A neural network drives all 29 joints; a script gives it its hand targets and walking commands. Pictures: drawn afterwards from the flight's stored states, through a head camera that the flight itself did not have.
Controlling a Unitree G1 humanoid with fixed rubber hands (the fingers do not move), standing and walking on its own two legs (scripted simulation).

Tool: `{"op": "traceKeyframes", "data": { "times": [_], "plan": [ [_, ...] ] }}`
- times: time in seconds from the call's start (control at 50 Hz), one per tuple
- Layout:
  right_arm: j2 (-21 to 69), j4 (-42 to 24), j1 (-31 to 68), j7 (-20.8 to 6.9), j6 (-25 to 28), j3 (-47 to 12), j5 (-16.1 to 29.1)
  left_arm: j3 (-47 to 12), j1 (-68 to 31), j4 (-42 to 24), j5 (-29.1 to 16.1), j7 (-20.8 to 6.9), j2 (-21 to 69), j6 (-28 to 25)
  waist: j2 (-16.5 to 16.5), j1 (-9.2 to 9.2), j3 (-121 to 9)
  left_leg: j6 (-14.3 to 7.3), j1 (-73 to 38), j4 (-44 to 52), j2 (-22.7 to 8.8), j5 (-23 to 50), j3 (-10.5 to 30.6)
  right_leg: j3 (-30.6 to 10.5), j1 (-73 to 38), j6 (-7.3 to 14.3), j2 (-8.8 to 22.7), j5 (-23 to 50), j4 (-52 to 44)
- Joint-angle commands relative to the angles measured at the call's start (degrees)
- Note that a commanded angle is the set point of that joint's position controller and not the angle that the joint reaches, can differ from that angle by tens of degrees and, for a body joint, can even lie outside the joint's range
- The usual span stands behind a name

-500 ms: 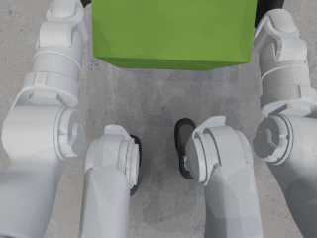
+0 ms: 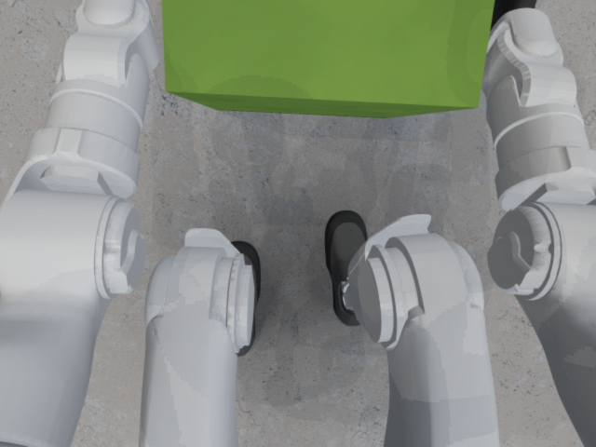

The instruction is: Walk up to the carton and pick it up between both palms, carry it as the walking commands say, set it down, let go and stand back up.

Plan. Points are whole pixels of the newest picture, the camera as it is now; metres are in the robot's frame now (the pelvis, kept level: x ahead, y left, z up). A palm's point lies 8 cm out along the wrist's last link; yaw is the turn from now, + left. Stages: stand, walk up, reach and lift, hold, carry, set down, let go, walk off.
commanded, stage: set down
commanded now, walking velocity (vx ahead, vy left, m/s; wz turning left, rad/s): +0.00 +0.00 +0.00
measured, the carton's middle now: (315, 14) +0.54 -0.05 -0.23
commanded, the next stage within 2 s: let go in 1.74 s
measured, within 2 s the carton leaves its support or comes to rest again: neither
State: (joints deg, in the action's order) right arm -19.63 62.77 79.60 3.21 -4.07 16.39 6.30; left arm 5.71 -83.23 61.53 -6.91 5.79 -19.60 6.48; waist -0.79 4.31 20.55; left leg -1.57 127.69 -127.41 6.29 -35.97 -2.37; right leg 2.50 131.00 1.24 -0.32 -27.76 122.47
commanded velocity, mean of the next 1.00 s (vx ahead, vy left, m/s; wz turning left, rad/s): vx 0.00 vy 0.00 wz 0.00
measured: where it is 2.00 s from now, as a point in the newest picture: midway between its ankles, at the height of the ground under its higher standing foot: (293, 301)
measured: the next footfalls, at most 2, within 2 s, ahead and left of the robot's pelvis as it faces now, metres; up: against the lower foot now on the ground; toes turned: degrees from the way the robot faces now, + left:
none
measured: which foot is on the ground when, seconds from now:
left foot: down 0.00-1.00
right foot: down 0.00-1.00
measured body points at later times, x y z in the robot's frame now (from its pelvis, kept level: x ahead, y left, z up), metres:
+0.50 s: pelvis +0.01 +0.00 +0.00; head +0.37 -0.01 +0.25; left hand +0.58 +0.16 -0.17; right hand +0.53 -0.28 -0.16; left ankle +0.10 +0.09 -0.34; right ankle +0.14 -0.11 -0.34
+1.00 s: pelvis +0.01 -0.01 +0.09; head +0.35 -0.02 +0.39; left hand +0.59 +0.18 -0.02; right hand +0.53 -0.28 -0.02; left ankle +0.10 +0.09 -0.34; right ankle +0.13 -0.11 -0.34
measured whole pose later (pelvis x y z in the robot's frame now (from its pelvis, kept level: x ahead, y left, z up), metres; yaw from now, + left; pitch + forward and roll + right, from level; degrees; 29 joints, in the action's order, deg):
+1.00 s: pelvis +0.01 -0.01 +0.09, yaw +0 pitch +45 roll +0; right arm -22.4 49.0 67.1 -1.0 -11.1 18.7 7.8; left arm 10.2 -72.6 52.3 -7.6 1.0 -24.3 12.5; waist -1.4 3.9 2.6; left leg -1.5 120.0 -109.7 4.2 -34.6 -1.7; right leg 1.9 123.7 2.1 -1.1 -27.1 106.0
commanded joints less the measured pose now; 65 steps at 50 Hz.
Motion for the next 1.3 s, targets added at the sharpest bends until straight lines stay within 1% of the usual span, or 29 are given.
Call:
{"op": "traceKeyframes", "data": {
  "times": [0.0,0.08,0.2,0.28,0.4,0.5,0.54,0.6,0.68,0.8,0.9,1.06,1.16,1.28],
  "plan": [
    [-9.1,-5.6,12.9,1.3,2.5,-1.3,3.0,-1.0,-15.2,-6.9,-1.5,0.7,-6.3,-1.9,-3.7,2.69,-71.4,3.4,-25.5,11.6,-2.7,16.7,3.4,-2.7,-41.3,-2.0,0.1,19.2,-5.1],
    [-11.6,-5.6,12.1,1.6,2.8,-1.2,4.2,-1.6,-14.3,-7.0,-2.4,0.9,-7.7,-2.0,-3.7,3.03,-72.6,3.0,-25.1,11.3,-3.0,16.8,3.6,-3.1,-41.3,-1.6,0.4,20.2,-5.2],
    [-11.6,-3.8,9.0,0.3,2.5,-2.1,5.5,-2.3,-11.4,-4.8,-3.6,-0.2,-8.1,-1.7,-3.0,2.43,-68.2,2.2,-22.3,11.6,-3.6,14.7,3.9,-3.5,-38.9,-1.4,0.9,18.4,-5.5],
    [-12.4,-4.6,8.6,-0.4,2.4,-1.7,5.8,-2.0,-11.5,-5.4,-4.0,-0.9,-9.3,-1.8,-3.0,2.15,-67.7,2.1,-21.8,11.5,-4.1,14.3,4.0,-3.7,-38.4,-1.2,1.2,18.2,-5.4],
    [-15.2,-8.6,8.7,-0.5,1.9,-0.7,6.4,-1.4,-12.7,-8.9,-4.7,-1.0,-11.8,-1.3,-3.1,2.23,-73.5,2.0,-25.4,10.9,-4.3,15.7,3.9,-3.4,-41.5,-1.2,1.2,19.9,-5.1],
    [-16.6,-14.8,7.3,-0.7,0.1,0.3,6.7,-1.3,-11.7,-13.6,-5.5,-0.8,-12.8,0.2,-2.7,2.25,-82.2,1.8,-30.7,11.6,-3.8,17.3,3.4,-2.8,-46.0,-1.2,0.9,21.9,-6.0],
    [-16.6,-16.5,6.1,-0.9,-1.0,0.7,6.5,-0.9,-10.7,-14.9,-5.6,-0.8,-12.9,1.2,-2.3,2.13,-83.8,1.6,-31.9,12.5,-3.5,17.0,3.0,-2.5,-46.6,-1.2,0.7,21.6,-7.0],
    [-15.6,-17.9,3.8,-1.5,-2.7,1.1,5.9,0.2,-8.5,-15.8,-4.9,-1.1,-12.8,2.5,-1.8,1.69,-82.4,1.3,-31.6,14.5,-3.2,15.7,2.6,-2.4,-45.9,-1.2,0.4,20.1,-9.1],
    [-13.9,-18.2,1.4,-2.6,-4.1,1.8,4.3,2.3,-5.6,-15.4,-3.2,-2.2,-12.3,3.7,-1.8,1.15,-78.6,1.2,-29.8,18.1,-3.0,14.4,2.3,-2.5,-44.5,-1.1,0.0,18.6,-12.4],
    [-12.7,-18.1,1.1,-3.8,-4.9,2.8,2.3,4.3,-4.7,-14.3,-1.6,-3.7,-11.9,4.2,-1.7,1.26,-76.4,1.4,-28.6,23.0,-2.9,13.6,2.3,-2.5,-45.0,-0.8,-0.4,17.9,-17.2],
    [-12.6,-19.2,-0.1,-4.1,-5.6,3.3,1.6,5.3,-3.9,-14.6,-0.9,-4.6,-12.4,4.7,-1.6,1.58,-79.7,1.6,-30.4,27.1,-2.5,14.4,2.2,-2.3,-48.6,-0.9,-0.8,19.3,-21.6],
    [-13.0,-23.0,-2.8,-4.8,-7.4,4.1,1.4,6.6,-1.9,-18.1,0.0,-5.6,-13.3,6.3,-2.2,1.56,-85.1,1.9,-36.1,35.1,-2.1,16.4,1.8,-2.2,-55.7,-1.1,-1.2,21.7,-30.0],
    [-12.8,-24.5,-3.9,-5.5,-8.0,3.9,1.8,7.1,-0.6,-19.4,0.3,-6.4,-13.8,6.8,-1.8,1.15,-85.4,1.9,-38.5,40.8,-2.2,16.8,1.7,-2.5,-61.3,-1.3,-1.1,22.8,-35.6],
    [-11.9,-23.8,-5.8,-6.1,-7.8,3.7,1.7,7.6,1.6,-18.6,0.8,-7.7,-13.7,6.5,-1.3,0.9,-83.8,1.9,-40.9,47.9,-2.4,17.8,2.0,-3.0,-67.8,-1.6,-1.0,24.9,-42.1]
  ]
}}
